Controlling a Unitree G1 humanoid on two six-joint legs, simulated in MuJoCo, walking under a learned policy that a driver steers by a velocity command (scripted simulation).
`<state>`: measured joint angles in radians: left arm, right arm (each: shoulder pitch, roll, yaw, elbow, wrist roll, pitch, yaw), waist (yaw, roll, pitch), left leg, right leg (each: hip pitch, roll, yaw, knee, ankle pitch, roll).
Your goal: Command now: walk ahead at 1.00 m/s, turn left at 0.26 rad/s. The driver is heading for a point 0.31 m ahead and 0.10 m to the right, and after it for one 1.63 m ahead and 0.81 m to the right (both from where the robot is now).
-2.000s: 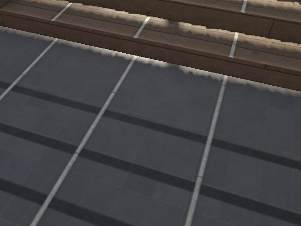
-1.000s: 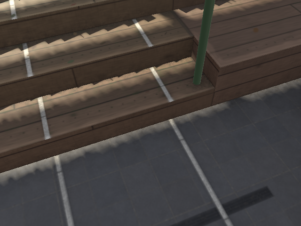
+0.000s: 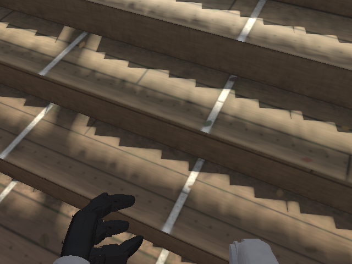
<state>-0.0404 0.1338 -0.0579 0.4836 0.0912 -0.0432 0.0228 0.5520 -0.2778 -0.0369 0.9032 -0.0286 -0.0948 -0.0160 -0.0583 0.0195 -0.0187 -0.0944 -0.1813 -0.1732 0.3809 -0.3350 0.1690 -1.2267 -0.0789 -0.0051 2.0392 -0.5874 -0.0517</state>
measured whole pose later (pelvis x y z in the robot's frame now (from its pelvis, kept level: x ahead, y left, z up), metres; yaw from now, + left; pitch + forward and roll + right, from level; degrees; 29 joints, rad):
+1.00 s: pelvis +0.47 -0.18 +0.29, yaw -43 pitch +4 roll +2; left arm 0.24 0.28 0.03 0.69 0.03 -0.08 -0.03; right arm 0.11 -0.30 -0.04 0.61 -0.01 -0.08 -0.04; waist 0.02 -0.01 -0.09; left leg -0.74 -0.03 -0.01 1.68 -0.48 -0.13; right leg -0.41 0.04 0.12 0.61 -0.28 -0.06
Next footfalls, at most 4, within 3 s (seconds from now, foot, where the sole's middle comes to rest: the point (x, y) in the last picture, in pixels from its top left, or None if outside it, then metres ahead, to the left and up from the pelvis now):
0.14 right None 0.26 -0.12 -0.62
0.50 left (185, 198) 0.58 -0.03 -0.48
0.80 right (279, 232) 0.45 -0.30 -0.48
1.20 left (201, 188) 0.61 -0.08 -0.48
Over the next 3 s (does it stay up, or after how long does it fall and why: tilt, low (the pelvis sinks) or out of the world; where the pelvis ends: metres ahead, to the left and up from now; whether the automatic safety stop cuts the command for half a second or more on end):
stays up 1.23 -0.48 0.64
